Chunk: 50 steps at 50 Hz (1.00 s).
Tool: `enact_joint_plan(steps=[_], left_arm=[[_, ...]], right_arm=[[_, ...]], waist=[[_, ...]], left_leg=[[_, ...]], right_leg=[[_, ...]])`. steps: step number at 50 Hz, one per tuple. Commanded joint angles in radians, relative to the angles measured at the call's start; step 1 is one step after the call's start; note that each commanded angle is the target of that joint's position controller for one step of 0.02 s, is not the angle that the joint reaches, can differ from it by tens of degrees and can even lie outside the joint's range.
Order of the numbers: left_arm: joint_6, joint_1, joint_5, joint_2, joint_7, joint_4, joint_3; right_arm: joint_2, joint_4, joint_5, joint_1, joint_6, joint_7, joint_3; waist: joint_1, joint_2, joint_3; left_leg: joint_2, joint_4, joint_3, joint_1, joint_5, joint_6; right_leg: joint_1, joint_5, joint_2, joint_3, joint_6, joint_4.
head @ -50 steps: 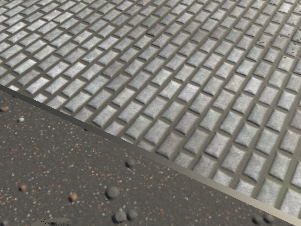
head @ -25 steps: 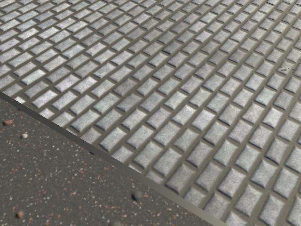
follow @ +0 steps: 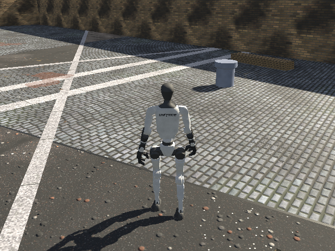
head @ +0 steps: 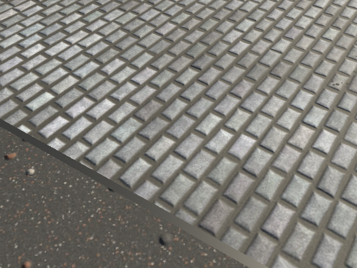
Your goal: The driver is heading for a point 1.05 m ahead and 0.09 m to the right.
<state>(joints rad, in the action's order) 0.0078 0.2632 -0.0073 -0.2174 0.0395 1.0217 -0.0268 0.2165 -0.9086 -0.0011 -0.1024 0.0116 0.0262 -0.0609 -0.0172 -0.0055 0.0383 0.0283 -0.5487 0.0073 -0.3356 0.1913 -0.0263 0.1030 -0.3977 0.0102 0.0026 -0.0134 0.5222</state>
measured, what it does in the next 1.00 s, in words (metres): stands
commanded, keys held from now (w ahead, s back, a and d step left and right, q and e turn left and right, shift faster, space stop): no key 1.00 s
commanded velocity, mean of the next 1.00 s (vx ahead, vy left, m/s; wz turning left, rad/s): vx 0.00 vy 0.00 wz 0.00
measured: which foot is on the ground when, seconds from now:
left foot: down 0.00-1.00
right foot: down 0.00-1.00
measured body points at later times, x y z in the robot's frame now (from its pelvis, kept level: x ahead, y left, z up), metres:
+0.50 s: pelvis -0.01 -0.01 +0.00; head +0.01 -0.01 +0.45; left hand -0.03 +0.23 -0.15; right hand +0.08 -0.25 -0.14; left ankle +0.06 +0.10 -0.73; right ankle -0.07 -0.13 -0.73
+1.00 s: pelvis +0.00 -0.01 +0.00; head +0.01 -0.01 +0.45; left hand -0.04 +0.22 -0.15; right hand +0.07 -0.26 -0.15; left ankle +0.06 +0.10 -0.73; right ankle -0.07 -0.13 -0.73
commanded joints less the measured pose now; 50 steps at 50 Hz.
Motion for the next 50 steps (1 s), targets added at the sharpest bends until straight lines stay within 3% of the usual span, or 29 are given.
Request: enact_joint_plan(steps=[1,24,50], left_arm=[[-0.013,0.051,0.000,-0.095,0.003,-0.010,-0.015],[-0.030,0.153,0.000,-0.043,0.004,0.055,0.001],[-0.035,0.220,0.003,-0.019,0.004,0.068,0.004]], right_arm=[[0.102,0.031,0.001,0.040,-0.008,0.006,-0.020],[0.087,-0.119,0.005,0.013,0.000,0.012,-0.003],[0.079,-0.172,0.008,-0.018,0.003,0.017,0.008]], waist=[[0.003,-0.001,-0.024],[0.013,0.009,0.007],[0.017,0.012,0.012]], left_leg=[[-0.067,0.079,0.084,0.181,-0.111,-0.047],[-0.054,0.096,0.072,0.182,-0.095,-0.037],[-0.051,0.088,0.068,0.187,-0.142,-0.037]], right_leg=[[0.189,0.091,0.030,0.024,0.024,-0.122],[0.202,0.091,0.020,0.013,0.028,-0.152],[0.194,0.133,0.017,0.008,0.030,-0.158]])
Velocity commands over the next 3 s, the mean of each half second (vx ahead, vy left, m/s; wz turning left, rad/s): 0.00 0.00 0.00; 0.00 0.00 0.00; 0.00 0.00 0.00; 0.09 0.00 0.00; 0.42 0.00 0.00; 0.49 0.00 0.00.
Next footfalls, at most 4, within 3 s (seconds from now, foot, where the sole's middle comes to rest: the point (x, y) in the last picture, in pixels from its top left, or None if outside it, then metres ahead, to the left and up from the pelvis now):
2.52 right None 0.50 -0.14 -0.77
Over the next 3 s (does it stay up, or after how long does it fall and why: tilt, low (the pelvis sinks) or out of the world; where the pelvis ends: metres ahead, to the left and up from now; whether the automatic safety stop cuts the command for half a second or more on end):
stays up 0.57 -0.04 0.01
